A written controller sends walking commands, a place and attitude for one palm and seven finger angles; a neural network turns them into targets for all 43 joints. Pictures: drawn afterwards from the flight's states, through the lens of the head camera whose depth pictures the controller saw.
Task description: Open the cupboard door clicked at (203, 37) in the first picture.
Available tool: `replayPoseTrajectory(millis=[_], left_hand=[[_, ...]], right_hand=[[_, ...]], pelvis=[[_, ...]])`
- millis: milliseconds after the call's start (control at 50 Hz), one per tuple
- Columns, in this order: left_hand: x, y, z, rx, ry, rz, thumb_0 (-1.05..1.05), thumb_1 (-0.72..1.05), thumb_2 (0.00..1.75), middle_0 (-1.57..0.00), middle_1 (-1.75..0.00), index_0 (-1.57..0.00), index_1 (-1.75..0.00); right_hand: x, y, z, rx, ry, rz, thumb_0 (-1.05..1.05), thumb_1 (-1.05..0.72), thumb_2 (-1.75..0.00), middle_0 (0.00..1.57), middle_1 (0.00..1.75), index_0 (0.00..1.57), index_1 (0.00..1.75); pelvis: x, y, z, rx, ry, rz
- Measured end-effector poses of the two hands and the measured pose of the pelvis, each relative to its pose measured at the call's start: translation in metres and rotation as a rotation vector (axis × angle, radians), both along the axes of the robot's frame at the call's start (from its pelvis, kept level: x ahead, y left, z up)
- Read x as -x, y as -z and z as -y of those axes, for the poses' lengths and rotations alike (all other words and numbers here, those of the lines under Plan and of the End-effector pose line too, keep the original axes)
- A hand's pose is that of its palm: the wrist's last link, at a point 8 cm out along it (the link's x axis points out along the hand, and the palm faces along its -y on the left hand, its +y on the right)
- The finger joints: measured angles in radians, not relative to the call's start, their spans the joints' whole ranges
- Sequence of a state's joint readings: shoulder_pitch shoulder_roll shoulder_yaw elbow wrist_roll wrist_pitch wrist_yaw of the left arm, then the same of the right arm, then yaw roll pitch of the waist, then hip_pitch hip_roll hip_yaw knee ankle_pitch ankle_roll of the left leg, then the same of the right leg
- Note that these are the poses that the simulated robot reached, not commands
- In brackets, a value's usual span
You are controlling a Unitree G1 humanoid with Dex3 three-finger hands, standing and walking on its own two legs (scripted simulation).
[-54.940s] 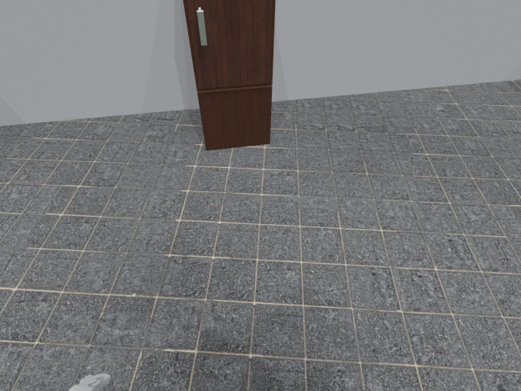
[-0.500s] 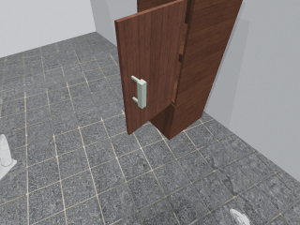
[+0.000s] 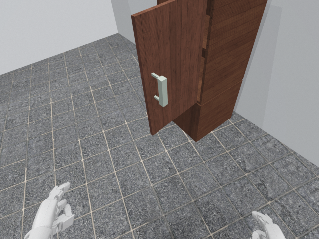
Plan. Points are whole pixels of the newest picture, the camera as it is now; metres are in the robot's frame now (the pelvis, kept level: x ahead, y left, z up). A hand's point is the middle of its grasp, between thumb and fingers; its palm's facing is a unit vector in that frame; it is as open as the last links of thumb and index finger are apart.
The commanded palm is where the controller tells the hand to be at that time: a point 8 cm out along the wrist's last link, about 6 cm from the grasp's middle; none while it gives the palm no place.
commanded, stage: let the arm hang, fingers relaxed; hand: left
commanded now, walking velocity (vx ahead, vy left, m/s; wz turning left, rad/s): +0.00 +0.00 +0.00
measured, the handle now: (158, 89) +0.67 +0.05 -0.03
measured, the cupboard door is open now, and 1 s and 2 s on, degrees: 96 96 96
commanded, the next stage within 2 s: look to check the result in 0.94 s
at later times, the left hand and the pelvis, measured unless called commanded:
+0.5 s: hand out of the picture -0.08 +0.19 -0.16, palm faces +0.06 -0.97 -0.25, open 7.3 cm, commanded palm none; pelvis -0.02 +0.00 +0.01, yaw +1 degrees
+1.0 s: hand out of the picture +0.01 +0.17 -0.16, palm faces +0.04 -0.98 -0.19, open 7.4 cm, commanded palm none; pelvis +0.00 +0.00 +0.02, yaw +1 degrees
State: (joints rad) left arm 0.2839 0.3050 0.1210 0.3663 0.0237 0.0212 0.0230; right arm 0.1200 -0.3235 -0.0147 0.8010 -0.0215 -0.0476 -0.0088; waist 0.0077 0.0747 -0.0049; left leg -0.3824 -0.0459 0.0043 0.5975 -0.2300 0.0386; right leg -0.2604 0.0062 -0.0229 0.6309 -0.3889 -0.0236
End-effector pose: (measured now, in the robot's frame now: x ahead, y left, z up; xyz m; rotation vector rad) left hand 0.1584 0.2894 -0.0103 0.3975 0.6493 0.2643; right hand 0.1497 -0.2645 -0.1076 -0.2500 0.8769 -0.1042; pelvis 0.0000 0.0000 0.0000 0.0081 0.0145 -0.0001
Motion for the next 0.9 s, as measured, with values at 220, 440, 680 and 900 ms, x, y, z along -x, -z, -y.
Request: replayPoseTrajectory(millis=[220,440,680,900], left_hand=[[0.166,0.134,0.077,0.349,-0.140,-0.644,0.01,0.98,0.89,-0.21,-0.30,-0.21,-0.29],[0.243,0.114,0.055,0.289,-0.247,-0.836,0.01,0.92,0.89,-0.21,-0.30,-0.21,-0.29],[0.197,0.113,0.049,0.263,-0.204,-0.742,0.01,0.91,0.89,-0.20,-0.30,-0.20,-0.29],[0.156,0.118,0.068,0.306,-0.150,-0.679,0.01,0.91,0.89,-0.20,-0.30,-0.20,-0.29]], right_hand=[[0.109,0.002,-0.002,0.057,0.058,-0.378,0.01,-0.91,-0.90,0.20,0.30,0.20,0.30],[0.171,0.026,-0.038,-0.052,0.105,-0.542,0.01,-0.91,-0.90,0.20,0.30,0.20,0.30],[0.176,0.031,-0.053,-0.093,0.137,-0.541,0.01,-0.91,-0.90,0.20,0.30,0.20,0.30],[0.155,0.025,-0.043,-0.070,0.144,-0.511,0.00,-0.91,-0.90,0.20,0.30,0.20,0.30]], pelvis=[[0.014,-0.008,0.012,0.028,-0.035,0.047],[0.023,-0.013,0.001,0.035,-0.031,0.049],[0.015,-0.015,-0.004,0.018,-0.013,0.047],[0.004,-0.016,-0.001,0.013,-0.012,0.042]])
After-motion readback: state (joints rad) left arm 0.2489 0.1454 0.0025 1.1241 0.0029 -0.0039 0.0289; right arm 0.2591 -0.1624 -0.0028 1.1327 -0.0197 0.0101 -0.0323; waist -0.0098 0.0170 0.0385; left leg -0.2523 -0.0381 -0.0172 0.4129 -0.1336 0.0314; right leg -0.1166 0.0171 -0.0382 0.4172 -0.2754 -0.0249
